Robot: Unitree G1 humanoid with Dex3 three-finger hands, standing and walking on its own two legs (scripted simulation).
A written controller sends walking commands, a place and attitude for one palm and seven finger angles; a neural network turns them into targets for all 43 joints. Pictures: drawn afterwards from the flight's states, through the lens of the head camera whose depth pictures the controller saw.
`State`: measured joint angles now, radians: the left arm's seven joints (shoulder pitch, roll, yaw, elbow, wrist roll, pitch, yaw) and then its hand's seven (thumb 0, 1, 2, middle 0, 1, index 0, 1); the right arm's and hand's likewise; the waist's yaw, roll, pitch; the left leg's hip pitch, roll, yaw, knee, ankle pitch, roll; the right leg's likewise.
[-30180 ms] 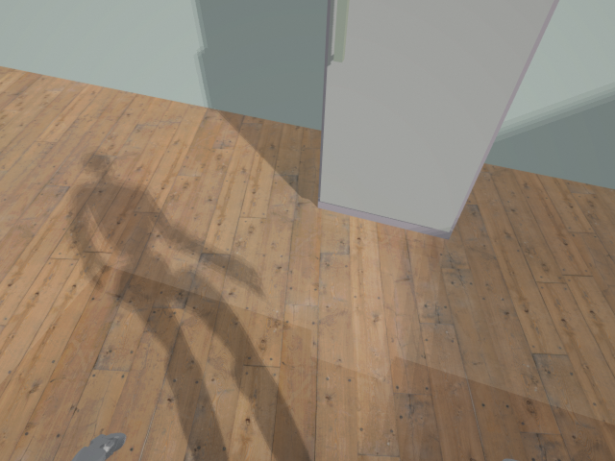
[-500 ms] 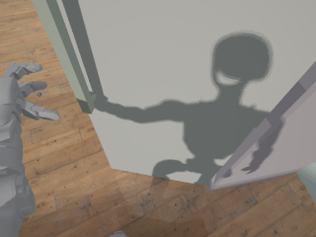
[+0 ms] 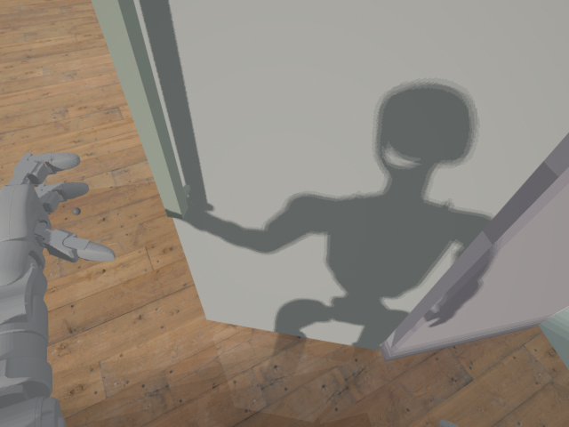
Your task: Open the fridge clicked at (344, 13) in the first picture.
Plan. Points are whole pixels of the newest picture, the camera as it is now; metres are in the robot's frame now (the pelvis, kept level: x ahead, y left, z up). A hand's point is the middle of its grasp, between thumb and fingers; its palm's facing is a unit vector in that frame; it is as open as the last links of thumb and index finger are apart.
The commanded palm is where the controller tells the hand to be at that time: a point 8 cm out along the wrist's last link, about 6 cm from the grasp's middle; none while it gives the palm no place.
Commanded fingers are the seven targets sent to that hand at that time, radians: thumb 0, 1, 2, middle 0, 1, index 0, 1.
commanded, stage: slip the hand off the handle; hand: left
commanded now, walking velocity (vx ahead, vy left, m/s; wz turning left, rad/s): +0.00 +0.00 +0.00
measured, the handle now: (158, 115) +0.47 +0.19 +0.18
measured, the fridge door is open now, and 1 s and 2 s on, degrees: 68 68 68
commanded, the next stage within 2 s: draw the hand back to the body in 0.70 s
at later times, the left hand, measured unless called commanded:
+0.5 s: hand (50, 255) +0.30 +0.30 +0.10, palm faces +0.31 -0.94 -0.15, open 14.7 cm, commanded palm +0.27 +0.33 +0.11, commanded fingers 0.00 -0.55 0.20 -0.25 -1.15 -0.25 -1.15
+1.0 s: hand (49, 249) +0.29 +0.28 +0.13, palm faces +0.04 -1.00 +0.00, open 14.7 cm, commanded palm +0.25 +0.33 +0.12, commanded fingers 0.00 -0.55 0.20 -0.25 -1.15 -0.25 -1.15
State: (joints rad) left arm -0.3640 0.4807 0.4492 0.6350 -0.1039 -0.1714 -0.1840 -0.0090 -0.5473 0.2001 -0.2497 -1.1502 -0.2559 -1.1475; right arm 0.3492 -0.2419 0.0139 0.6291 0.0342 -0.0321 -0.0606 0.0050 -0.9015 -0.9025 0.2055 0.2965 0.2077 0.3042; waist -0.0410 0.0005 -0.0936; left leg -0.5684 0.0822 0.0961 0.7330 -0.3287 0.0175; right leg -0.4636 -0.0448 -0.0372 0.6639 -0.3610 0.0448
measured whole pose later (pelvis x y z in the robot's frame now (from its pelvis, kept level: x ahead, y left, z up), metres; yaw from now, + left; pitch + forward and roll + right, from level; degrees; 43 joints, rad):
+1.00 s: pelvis +0.00 -0.02 +0.00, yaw +1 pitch +5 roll -1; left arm -0.16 0.50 0.53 0.52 -0.38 -0.18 -0.60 -0.01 -0.55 0.20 -0.25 -1.15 -0.25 -1.15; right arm 0.34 -0.29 0.03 0.63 0.06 -0.16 -0.12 0.01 -0.90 -0.90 0.20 0.30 0.21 0.30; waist -0.02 0.01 -0.09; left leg -0.47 0.09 0.07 0.70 -0.31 -0.01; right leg -0.38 -0.03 -0.06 0.67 -0.37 0.02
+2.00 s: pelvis +0.01 -0.03 +0.03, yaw +1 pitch -5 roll +0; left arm 0.43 0.35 0.35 -0.32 -0.08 -0.07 0.09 0.01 0.55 0.73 -0.22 -0.50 -0.22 -0.50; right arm 0.20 -0.24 0.02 0.66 -0.01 -0.14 -0.10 0.01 -0.90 -0.90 0.20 0.30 0.21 0.30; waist 0.07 0.05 0.01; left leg -0.11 0.06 0.09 0.41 -0.21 -0.02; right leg -0.03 -0.04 -0.06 0.39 -0.28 0.02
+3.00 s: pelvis -0.06 +0.01 +0.02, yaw +2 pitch -1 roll -2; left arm 0.51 0.45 0.44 -0.51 -0.06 -0.18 0.12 0.02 0.89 0.90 -0.21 -0.30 -0.22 -0.30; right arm 0.18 -0.22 0.02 0.52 0.01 -0.03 -0.10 0.01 -0.90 -0.90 0.20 0.30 0.21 0.30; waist 0.02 -0.01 0.06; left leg -0.35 0.04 0.09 0.53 -0.16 0.05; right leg -0.26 -0.06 -0.02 0.50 -0.22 0.05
